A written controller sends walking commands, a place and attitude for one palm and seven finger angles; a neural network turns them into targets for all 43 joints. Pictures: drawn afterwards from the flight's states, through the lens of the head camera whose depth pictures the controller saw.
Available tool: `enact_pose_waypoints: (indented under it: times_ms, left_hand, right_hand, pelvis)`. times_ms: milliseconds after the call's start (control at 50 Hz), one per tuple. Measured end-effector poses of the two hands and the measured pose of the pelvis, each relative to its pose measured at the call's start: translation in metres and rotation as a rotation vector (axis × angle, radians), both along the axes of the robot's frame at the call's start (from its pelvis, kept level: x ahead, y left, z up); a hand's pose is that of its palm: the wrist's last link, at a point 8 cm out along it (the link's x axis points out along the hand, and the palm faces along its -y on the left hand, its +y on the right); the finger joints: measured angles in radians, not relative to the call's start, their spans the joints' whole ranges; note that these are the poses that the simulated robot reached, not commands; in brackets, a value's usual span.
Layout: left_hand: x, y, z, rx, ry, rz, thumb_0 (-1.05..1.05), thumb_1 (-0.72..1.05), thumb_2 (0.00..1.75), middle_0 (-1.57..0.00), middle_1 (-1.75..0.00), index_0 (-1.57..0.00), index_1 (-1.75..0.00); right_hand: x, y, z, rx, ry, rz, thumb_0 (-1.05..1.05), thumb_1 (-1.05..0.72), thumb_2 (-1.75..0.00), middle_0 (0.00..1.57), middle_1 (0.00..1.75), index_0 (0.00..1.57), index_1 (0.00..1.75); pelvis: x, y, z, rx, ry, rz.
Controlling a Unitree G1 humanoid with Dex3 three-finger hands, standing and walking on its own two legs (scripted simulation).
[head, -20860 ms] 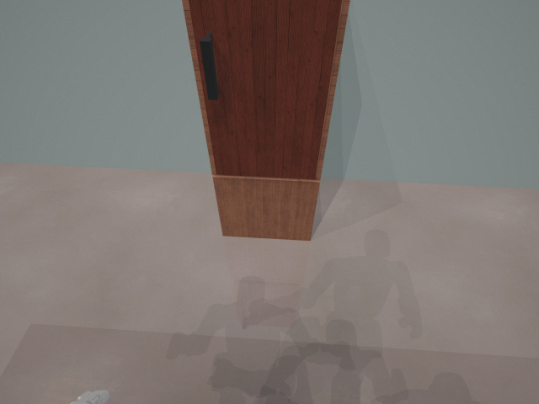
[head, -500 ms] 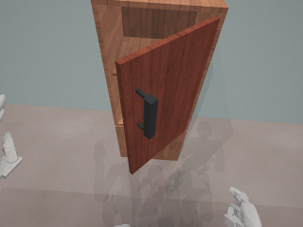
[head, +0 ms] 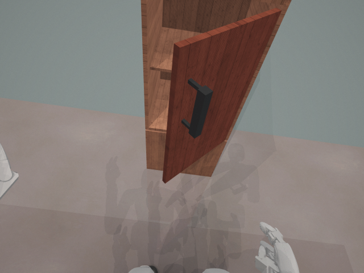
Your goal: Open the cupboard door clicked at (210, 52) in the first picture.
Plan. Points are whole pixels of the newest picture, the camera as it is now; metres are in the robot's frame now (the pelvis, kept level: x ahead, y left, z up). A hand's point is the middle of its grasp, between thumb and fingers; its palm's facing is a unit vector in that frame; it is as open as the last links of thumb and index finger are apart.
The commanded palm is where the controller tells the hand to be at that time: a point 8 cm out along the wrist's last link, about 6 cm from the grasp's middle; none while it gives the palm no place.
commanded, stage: stop stepping back and stand still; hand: left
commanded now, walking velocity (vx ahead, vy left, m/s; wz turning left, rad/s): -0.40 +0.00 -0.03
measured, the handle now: (193, 109) +0.49 +0.01 +0.07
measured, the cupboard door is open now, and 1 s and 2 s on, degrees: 46 46 46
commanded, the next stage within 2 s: let the arm hang, fingers relaxed in 1.08 s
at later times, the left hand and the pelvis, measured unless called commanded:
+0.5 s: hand (19, 224) +0.16 +0.24 +0.16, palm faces +0.38 -0.85 -0.35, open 7.4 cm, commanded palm +0.09 +0.28 +0.18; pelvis -0.08 -0.01 -0.01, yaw -5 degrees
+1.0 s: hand out of the picture +0.10 +0.24 +0.16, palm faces +0.31 -0.83 -0.47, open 7.4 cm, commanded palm +0.05 +0.29 +0.18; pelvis -0.11 +0.00 +0.00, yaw -3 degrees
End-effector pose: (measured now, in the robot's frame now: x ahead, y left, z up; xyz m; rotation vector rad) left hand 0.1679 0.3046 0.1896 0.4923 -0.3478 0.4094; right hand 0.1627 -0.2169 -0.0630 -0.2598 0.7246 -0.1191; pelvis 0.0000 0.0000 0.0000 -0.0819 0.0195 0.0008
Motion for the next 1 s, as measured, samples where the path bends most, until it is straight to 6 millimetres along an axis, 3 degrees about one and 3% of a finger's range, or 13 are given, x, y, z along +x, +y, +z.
enact_pose_waypoints:
  times_ms: [140,260,380,440,500,600,680,820,900,1000]
  left_hand:
    - [-0.016,-0.021,0.005,0.0,0.053,-0.096,0.02,0.89,0.9,-0.21,-0.3,-0.21,-0.3]
    - [-0.047,-0.037,0.0,0.089,0.134,-0.126,0.02,0.89,0.9,-0.21,-0.3,-0.21,-0.3]
    - [-0.057,-0.023,-0.012,0.016,0.082,-0.058,0.01,0.88,0.9,-0.21,-0.3,-0.22,-0.3]
    - [-0.051,-0.017,-0.021,-0.055,0.058,-0.031,0.02,0.88,0.9,-0.21,-0.3,-0.22,-0.3]
    - [-0.052,-0.023,-0.021,-0.066,0.057,-0.064,0.02,0.89,0.9,-0.21,-0.3,-0.21,-0.3]
    - [-0.075,-0.036,-0.008,0.018,0.084,-0.133,0.02,0.89,0.9,-0.21,-0.3,-0.21,-0.3]
    - [-0.096,-0.029,-0.006,0.05,0.092,-0.119,0.02,0.89,0.9,-0.21,-0.3,-0.21,-0.3]
    - [-0.089,-0.004,-0.026,-0.053,0.102,-0.017,0.02,0.89,0.9,-0.21,-0.3,-0.21,-0.3]
    - [-0.087,-0.014,-0.021,-0.035,0.118,-0.043,0.02,0.89,0.9,-0.21,-0.3,-0.21,-0.3]
    - [-0.105,-0.028,-0.008,0.036,0.15,-0.101,0.02,0.89,0.9,-0.21,-0.3,-0.21,-0.3]
  right_hand:
    - [-0.034,-0.005,0.009,0.017,-0.022,-0.023,0.01,-0.9,-0.9,0.21,0.3,0.21,0.3]
    - [-0.069,-0.028,-0.014,0.024,-0.007,-0.049,0.01,-0.9,-0.9,0.21,0.3,0.21,0.3]
    - [-0.112,-0.051,-0.025,-0.013,0.049,-0.154,0.01,-0.9,-0.9,0.21,0.3,0.21,0.3]
    - [-0.126,-0.055,-0.023,-0.033,0.048,-0.176,0.01,-0.9,-0.9,0.2,0.3,0.21,0.3]
    - [-0.135,-0.053,-0.016,-0.032,0.004,-0.187,0.01,-0.91,-0.9,0.2,0.3,0.2,0.3]
    - [-0.147,-0.044,-0.007,-0.004,-0.03,-0.174,0.01,-0.91,-0.9,0.2,0.3,0.2,0.3]
    - [-0.152,-0.039,-0.015,-0.003,-0.002,-0.159,0.01,-0.9,-0.9,0.2,0.3,0.21,0.3]
    - [-0.153,-0.024,-0.021,-0.007,0.023,-0.14,0.01,-0.9,-0.9,0.2,0.3,0.21,0.3]
    - [-0.148,-0.013,-0.014,0.022,-0.022,-0.107,0.01,-0.9,-0.9,0.2,0.3,0.21,0.3]
    - [-0.141,-0.011,-0.012,0.049,-0.033,-0.082,0.01,-0.9,-0.9,0.21,0.3,0.21,0.3]
  pelvis:
    - [-0.03,-0.006,0.007,0.004,0.041,-0.029]
    - [-0.058,-0.014,-0.007,0.049,0.018,-0.073]
    - [-0.054,-0.011,-0.01,0.06,-0.034,-0.079]
    - [-0.062,-0.007,-0.01,0.077,-0.058,-0.078]
    - [-0.075,-0.007,-0.009,0.079,-0.06,-0.081]
    - [-0.092,-0.01,-0.003,0.061,-0.036,-0.066]
    - [-0.095,-0.005,-0.006,0.035,-0.039,-0.089]
    - [-0.1,0.004,-0.005,0.056,-0.067,-0.084]
    - [-0.11,0.001,-0.001,0.07,-0.045,-0.067]
    - [-0.112,-0.002,0.001,0.047,-0.026,-0.061]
